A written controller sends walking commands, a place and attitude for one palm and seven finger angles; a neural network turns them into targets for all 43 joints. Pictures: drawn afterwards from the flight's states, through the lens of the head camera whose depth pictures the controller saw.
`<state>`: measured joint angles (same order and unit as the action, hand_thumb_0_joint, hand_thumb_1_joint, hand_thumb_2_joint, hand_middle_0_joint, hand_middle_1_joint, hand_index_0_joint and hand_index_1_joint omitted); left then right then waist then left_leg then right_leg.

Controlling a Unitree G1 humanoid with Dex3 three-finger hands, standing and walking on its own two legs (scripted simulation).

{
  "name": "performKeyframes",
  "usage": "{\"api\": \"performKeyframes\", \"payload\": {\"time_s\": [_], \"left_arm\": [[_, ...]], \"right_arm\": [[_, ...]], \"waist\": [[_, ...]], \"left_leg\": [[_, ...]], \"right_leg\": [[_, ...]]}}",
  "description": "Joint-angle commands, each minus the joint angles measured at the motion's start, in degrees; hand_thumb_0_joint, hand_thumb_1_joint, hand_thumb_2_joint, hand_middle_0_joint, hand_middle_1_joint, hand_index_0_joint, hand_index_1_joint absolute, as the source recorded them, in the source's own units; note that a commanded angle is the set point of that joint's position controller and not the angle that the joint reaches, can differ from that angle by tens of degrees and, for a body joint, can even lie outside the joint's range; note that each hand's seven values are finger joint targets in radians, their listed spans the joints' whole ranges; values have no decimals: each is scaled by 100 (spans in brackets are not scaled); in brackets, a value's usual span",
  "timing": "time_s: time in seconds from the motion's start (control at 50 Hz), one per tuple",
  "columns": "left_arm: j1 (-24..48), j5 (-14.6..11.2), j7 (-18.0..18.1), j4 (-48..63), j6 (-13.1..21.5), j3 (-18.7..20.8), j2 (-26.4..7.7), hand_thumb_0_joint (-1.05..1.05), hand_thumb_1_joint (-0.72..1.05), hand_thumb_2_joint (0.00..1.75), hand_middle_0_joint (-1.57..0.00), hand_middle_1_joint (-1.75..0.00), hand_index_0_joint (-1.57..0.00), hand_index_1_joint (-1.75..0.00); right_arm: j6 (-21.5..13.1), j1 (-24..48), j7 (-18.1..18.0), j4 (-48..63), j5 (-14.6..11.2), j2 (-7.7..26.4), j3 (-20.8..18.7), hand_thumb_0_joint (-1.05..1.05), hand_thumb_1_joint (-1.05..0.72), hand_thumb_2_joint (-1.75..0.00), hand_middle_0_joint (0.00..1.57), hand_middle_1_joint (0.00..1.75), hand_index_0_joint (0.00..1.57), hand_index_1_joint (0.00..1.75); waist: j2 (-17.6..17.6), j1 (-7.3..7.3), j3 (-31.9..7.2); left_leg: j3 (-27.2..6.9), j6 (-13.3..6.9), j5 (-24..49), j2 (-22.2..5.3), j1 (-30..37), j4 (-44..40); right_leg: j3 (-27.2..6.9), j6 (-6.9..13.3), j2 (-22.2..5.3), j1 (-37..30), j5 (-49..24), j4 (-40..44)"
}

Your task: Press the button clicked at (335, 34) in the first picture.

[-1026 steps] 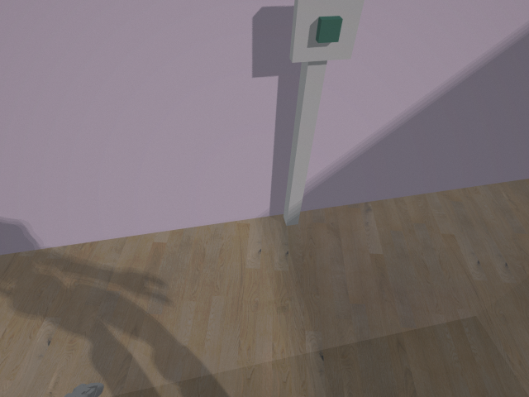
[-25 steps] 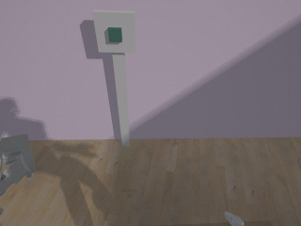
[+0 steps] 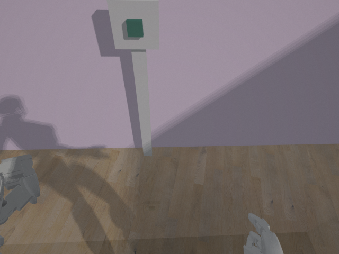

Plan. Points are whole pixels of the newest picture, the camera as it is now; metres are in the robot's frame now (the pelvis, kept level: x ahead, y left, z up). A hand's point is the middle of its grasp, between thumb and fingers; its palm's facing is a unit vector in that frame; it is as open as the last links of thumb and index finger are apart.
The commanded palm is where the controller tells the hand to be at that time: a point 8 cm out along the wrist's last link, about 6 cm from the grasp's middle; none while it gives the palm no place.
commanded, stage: stop stepping back and stand still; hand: left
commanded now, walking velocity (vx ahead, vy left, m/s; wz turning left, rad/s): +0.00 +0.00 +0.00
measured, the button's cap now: (135, 27) +0.84 +0.19 +0.15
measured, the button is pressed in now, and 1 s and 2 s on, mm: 0 0 0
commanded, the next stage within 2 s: let the arm hang, fingers relaxed in 0.36 s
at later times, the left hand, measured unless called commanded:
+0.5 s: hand (30, 195) +0.19 +0.26 +0.13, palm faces +0.31 -0.82 -0.48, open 3.1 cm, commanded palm none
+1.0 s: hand out of the picture -0.02 +0.24 -0.17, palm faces +0.00 -0.96 -0.28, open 5.1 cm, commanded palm none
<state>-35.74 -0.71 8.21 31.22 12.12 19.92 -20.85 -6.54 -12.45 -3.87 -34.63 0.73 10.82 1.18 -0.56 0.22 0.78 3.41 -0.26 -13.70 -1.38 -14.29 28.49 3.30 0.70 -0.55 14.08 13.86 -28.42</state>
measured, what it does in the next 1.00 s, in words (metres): stands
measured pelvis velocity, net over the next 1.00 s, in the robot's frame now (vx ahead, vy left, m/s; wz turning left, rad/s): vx -0.02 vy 0.01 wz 0.02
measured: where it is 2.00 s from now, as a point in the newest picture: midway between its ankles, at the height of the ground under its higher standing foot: outside the picture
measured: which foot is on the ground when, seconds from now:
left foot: down 0.00-1.00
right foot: down 0.00-1.00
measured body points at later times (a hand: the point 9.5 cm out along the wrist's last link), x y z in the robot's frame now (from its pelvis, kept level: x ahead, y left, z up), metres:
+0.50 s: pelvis -0.01 +0.02 +0.00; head +0.00 +0.02 +0.45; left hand +0.16 +0.30 +0.15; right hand +0.16 -0.22 -0.09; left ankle +0.02 +0.12 -0.74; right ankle +0.02 -0.11 -0.74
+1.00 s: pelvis -0.02 +0.01 +0.00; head +0.01 +0.01 +0.45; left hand -0.02 +0.29 -0.15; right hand -0.03 -0.28 -0.14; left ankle +0.02 +0.12 -0.74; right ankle +0.01 -0.11 -0.74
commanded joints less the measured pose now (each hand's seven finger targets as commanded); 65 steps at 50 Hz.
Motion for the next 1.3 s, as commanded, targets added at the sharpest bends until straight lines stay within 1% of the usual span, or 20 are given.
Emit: {"api": "performKeyframes", "payload": {"time_s": [0.0, 0.14, 0.18, 0.24, 0.34, 0.42, 0.44, 0.46, 0.48, 0.52, 0.56, 0.6, 0.64, 0.74, 0.76, 0.82, 0.9, 0.98, 1.04, 1.28], "left_arm": [[42, -73, 140, 1123, 344, 662, -847, 0, 90, 90, -130, -150, -130, -150], [9, -72, 141, 1215, 331, 617, -823, 0, 90, 90, -130, -150, -130, -150], [2, -82, 143, 1160, 322, 652, -851, 0, 90, 90, -130, -150, -130, -150], [99, -72, 149, 1164, 327, 599, -804, 0, 90, 90, -130, -150, -130, -150], [108, -52, 162, 1219, 341, 585, -801, 0, 90, 90, -130, -150, -130, -150], [54, -48, 161, 1212, 349, 583, -795, 0, 90, 90, -130, -150, -130, -150], [880, 340, -670, -3730, -566, -1433, -342, 0, 90, 90, -130, -150, -130, -150], [912, 266, -785, -3841, -1005, -1324, -257, 0, 90, 90, -126, -146, -126, -146], [1121, 253, -795, -3982, -1082, -1318, -248, 0, 90, 90, -123, -142, -123, -142], [1477, 272, -803, -4563, -1115, -1364, -365, 0, 90, 90, -115, -134, -115, -134], [1833, 286, -805, -5316, -1129, -1410, -577, 0, 90, 90, -108, -126, -108, -126], [2150, 275, -799, -6116, -1160, -1507, -647, 0, 90, 90, -101, -118, -101, -118], [2354, 251, -789, -6836, -1161, -1611, -695, 0, 90, 90, -93, -110, -93, -110], [2527, 200, -784, -8026, -1127, -1698, -714, 0, 90, 90, -75, -90, -75, -90], [2506, 199, -780, -8175, -1119, -1688, -749, 0, 90, 90, -71, -86, -71, -86], [2458, 191, -777, -8617, -1112, -1637, -635, 0, 90, 90, -60, -74, -60, -74], [2505, 162, -776, -9020, -1098, -1650, -640, 0, 90, 90, -46, -58, -46, -58], [2613, 154, -771, -9236, -1114, -1658, -699, 0, 90, 90, -31, -42, -31, -42], [2712, 140, -767, -9324, -1100, -1672, -739, 0, 90, 90, -20, -30, -20, -30], [3157, 155, -752, -9323, -1037, -1702, -863, 0, 90, 90, -20, -30, -20, -30]], "right_arm": [[-318, 461, -69, 888, -46, 716, -272, 0, -90, -90, 20, 30, 20, 30], [-299, 506, -61, 919, -36, 731, -288, 0, -90, -90, 20, 30, 20, 30], [-282, 525, -76, 932, -35, 717, -287, 0, -90, -90, 20, 30, 20, 30], [-273, 515, -77, 932, -35, 739, -295, 0, -90, -90, 20, 30, 20, 30], [-285, 517, -102, 945, -33, 741, -296, 0, -90, -90, 20, 30, 20, 30], [-305, 503, -111, 941, -33, 745, -297, 0, -90, -90, 20, 30, 20, 30], [-484, 880, 453, -607, -88, 1995, -645, 0, -90, -90, 20, 30, 20, 30], [-100, 407, 451, -572, -130, 1638, -653, 0, -90, -90, 20, 30, 20, 30], [64, 276, 445, -518, -101, 1594, -591, 0, -90, -90, 20, 30, 20, 30], [231, 416, 426, -509, -27, 1682, -504, 0, -90, -90, 20, 30, 20, 30], [343, 487, 438, -636, 22, 1768, -486, 0, -90, -90, 20, 30, 20, 30], [460, 530, 443, -863, 52, 1695, -445, 0, -90, -90, 20, 30, 20, 30], [544, 510, 446, -1088, 64, 1587, -395, 0, -90, -90, 20, 30, 20, 30], [615, 317, 408, -1646, 61, 1505, -374, 0, -90, -90, 20, 30, 20, 30], [629, 278, 399, -1713, 50, 1538, -391, 0, -90, -90, 20, 30, 20, 30], [622, 134, 351, -2013, 65, 1495, -422, 0, -90, -90, 20, 30, 20, 30], [616, -51, 318, -2317, 41, 1521, -441, 0, -90, -90, 20, 30, 20, 30], [634, -109, 310, -2501, 41, 1543, -449, 0, -90, -90, 20, 30, 20, 30], [615, -88, 308, -2585, 36, 1585, -434, 0, -90, -90, 20, 30, 20, 30], [542, 497, 337, -2663, 26, 1740, -384, 0, -90, -90, 20, 30, 20, 30]], "waist": [[397, 1, -676], [373, -4, -584], [232, -9, -498], [375, -16, -455], [501, -6, -486], [429, 0, -508], [569, -271, 44], [493, -194, -398], [296, -179, -569], [-197, -100, -470], [-614, -49, -375], [-448, -57, -231], [-194, -81, -256], [550, -97, -196], [401, -79, -135], [719, -57, -165], [342, -61, -70], [229, -62, 159], [107, -72, 97], [56, -61, -79]], "left_leg": [[-535, -108, 1269, -469, 75, -603], [-538, -79, 777, -388, -19, -696], [-511, -75, 562, -366, -39, -697], [-536, -72, 298, -354, -88, -782], [-576, -83, 190, -392, -145, -910], [-614, -77, 223, -411, -185, -961], [-736, -179, 1336, -594, -589, 32], [-601, -65, 1847, -608, -177, -24], [-807, -179, 1577, -715, -249, -68], [-1091, -362, 966, -792, -600, -342], [-1051, -341, 605, -660, -643, -389], [-924, -288, 232, -489, -554, -413], [-754, -226, -81, -344, -311, -372], [-747, -177, -616, -363, -120, -695], [-746, -176, -667, -384, -118, -715], [-786, -187, -771, -435, -117, -865], [-801, -189, -542, -488, -35, -948], [-798, -188, -603, -511, -33, -1053], [-787, -180, -317, -529, 88, -1087], [-795, -140, 677, -642, 503, -1320]], "right_leg": [[-450, -51, -276, -502, -1200, 312], [-497, -40, -268, -452, -931, 511], [-549, -37, -299, -358, -787, 627], [-532, -37, -273, -309, -525, 680], [-446, -61, -213, -406, -543, 612], [-402, -79, -191, -485, -617, 558], [-182, 29, -617, 414, -1170, -154], [-481, 36, -576, 429, -932, 21], [-315, 89, -442, 417, -363, -143], [-310, 127, -306, 203, 73, -281], [-462, 221, -414, 98, 103, -77], [-684, 296, -570, 161, 227, 233], [-880, 361, -693, 227, 478, 566], [-874, 377, -649, 173, 957, 874], [-861, 364, -632, 153, 1015, 962], [-781, 385, -621, -26, 897, 1005], [-734, 378, -647, -134, 739, 1122], [-711, 355, -649, -76, 892, 1239], [-695, 338, -667, -179, 671, 1241], [-571, 197, -702, -480, -421, 1185]]}}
